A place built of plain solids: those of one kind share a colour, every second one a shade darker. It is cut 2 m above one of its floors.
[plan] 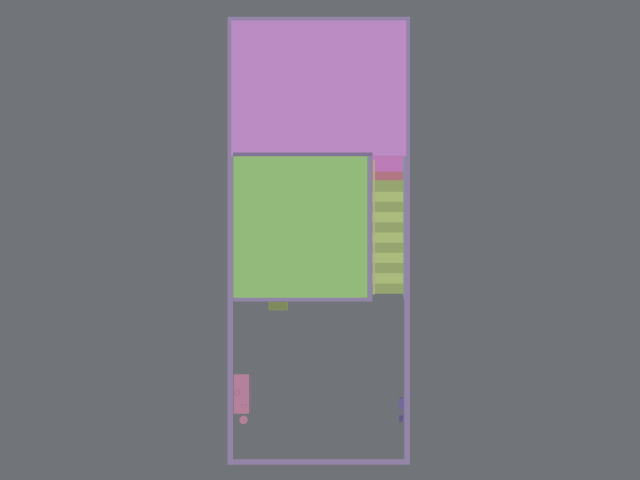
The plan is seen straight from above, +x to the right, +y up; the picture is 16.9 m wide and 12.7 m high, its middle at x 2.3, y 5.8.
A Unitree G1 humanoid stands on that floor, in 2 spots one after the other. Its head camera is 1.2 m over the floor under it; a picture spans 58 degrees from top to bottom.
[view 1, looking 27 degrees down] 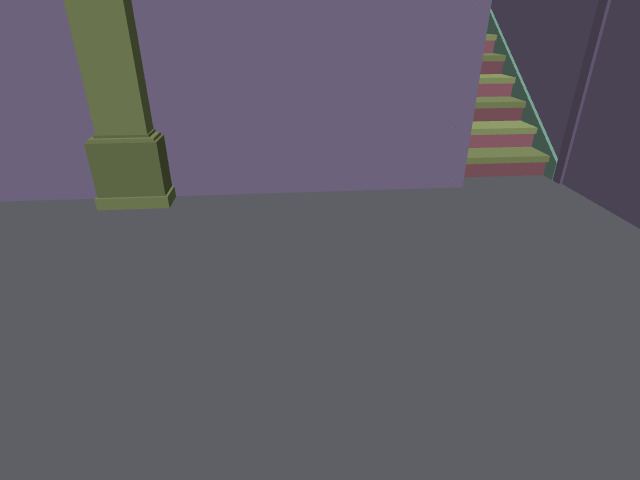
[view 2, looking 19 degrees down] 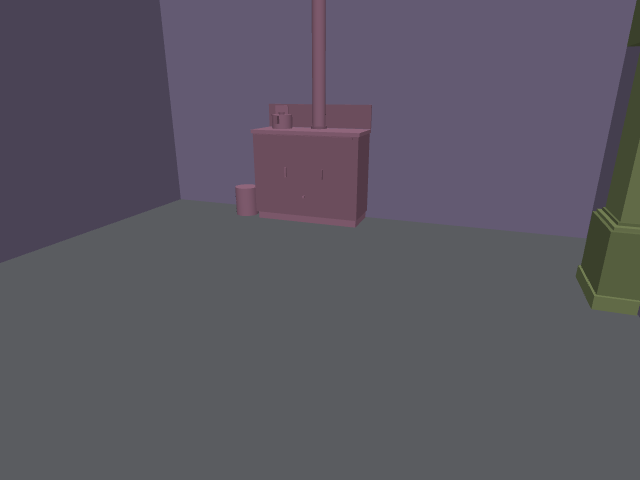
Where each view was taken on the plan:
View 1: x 2.27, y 1.00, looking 85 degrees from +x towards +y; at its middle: ground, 2.64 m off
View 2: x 4.10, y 3.23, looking -160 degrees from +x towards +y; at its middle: ground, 3.69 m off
